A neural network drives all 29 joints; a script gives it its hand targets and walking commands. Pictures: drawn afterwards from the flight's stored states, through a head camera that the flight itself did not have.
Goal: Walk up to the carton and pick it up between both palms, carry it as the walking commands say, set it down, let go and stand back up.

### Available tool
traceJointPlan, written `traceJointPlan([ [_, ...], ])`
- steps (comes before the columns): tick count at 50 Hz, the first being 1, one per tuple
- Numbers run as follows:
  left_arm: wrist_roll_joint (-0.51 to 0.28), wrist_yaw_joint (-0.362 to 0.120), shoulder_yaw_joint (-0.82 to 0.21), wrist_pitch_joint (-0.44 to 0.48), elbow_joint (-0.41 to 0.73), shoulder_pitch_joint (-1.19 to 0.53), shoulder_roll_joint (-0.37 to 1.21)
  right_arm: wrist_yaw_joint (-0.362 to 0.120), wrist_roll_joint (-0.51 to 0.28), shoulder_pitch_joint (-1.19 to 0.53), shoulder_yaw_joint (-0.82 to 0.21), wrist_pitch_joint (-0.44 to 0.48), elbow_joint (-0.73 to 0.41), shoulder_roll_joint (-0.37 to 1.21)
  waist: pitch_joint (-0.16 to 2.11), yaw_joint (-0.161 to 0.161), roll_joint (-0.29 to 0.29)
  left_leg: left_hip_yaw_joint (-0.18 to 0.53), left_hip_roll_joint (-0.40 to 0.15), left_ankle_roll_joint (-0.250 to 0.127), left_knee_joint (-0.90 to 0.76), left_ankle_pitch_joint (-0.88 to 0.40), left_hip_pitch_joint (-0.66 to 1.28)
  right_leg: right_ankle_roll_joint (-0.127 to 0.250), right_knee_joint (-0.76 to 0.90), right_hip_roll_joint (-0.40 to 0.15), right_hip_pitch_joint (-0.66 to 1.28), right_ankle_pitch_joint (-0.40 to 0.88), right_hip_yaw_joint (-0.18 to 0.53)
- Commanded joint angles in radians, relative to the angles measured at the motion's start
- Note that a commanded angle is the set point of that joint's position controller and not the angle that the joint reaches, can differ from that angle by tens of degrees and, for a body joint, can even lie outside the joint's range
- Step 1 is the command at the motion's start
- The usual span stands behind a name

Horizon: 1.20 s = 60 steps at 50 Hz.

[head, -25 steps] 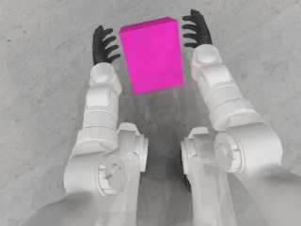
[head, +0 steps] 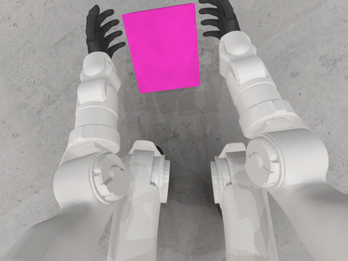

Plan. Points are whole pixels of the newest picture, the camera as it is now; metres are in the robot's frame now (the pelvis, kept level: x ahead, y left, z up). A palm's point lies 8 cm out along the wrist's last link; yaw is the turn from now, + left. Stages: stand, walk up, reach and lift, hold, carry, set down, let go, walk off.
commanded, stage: set down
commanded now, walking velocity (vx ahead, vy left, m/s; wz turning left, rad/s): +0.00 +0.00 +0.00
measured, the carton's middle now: (165, 47) +0.54 +0.06 -0.28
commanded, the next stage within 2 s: none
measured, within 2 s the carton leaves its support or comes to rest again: rests again in 1.88 s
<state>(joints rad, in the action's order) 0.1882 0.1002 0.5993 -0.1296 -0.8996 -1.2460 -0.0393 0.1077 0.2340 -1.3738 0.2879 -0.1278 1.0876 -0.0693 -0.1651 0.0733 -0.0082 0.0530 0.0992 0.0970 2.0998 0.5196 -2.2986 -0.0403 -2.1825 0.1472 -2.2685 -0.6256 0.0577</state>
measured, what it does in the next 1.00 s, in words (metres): stands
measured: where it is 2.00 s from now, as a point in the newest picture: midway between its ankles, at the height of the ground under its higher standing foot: (187, 192)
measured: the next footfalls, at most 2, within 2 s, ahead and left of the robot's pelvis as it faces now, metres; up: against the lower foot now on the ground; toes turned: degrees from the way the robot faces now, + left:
none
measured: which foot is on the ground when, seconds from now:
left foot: down 0.00-1.00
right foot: down 0.00-1.00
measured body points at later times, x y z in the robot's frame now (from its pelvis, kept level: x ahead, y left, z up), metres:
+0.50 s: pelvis +0.01 +0.00 +0.00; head +0.37 -0.02 +0.28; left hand +0.52 +0.18 -0.16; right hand +0.55 -0.07 -0.17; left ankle +0.13 +0.13 -0.35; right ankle +0.09 -0.11 -0.35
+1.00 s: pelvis +0.02 +0.01 +0.00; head +0.38 -0.02 +0.27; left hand +0.53 +0.18 -0.17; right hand +0.56 -0.07 -0.18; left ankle +0.13 +0.13 -0.35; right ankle +0.09 -0.11 -0.35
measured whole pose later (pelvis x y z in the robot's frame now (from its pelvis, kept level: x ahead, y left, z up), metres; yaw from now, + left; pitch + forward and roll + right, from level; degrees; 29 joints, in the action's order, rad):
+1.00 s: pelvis +0.02 +0.01 +0.00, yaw +0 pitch +44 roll +3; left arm 0.21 0.03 0.65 -0.03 -0.95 -1.26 -0.06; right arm 0.03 0.32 -1.41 0.35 -0.05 1.12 -0.08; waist -0.16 0.06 -0.03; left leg 0.04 0.10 0.08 2.11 0.56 -2.31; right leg -0.05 -2.19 0.14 -2.27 -0.68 0.07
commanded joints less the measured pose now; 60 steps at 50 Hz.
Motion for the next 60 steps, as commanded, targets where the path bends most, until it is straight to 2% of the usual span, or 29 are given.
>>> traceJointPlan([
  [1,-0.033,-0.231,-0.335,-0.012,-0.113,-0.381,0.796,-0.173,-0.007,-0.337,-0.191,0.029,0.011,0.666,0.799,-0.049,0.093,-0.137,0.071,-0.051,-0.106,-0.202,0.408,0.05,0.241,0.042,0.384,0.23,-0.076],
  [6,-0.029,-0.232,-0.324,-0.009,-0.128,-0.346,0.764,-0.174,0.017,-0.295,-0.171,0.03,0.026,0.633,0.774,-0.059,0.094,-0.133,0.071,-0.046,-0.103,-0.218,0.391,0.051,0.238,0.036,0.369,0.248,-0.074],
  [26,0.008,-0.223,-0.26,0.0,-0.186,-0.261,0.644,-0.181,0.069,-0.215,-0.108,0.037,0.085,0.518,0.705,-0.068,0.096,-0.117,0.071,-0.04,-0.105,-0.235,0.353,0.055,0.238,0.016,0.302,0.261,-0.063],
  [60,0.048,-0.221,-0.178,0.025,-0.29,-0.132,0.501,-0.181,0.105,-0.115,-0.073,0.052,0.16,0.382,0.593,-0.07,0.09,-0.103,0.059,-0.043,-0.094,-0.252,0.318,0.052,0.24,-0.006,0.232,0.265,-0.049],
])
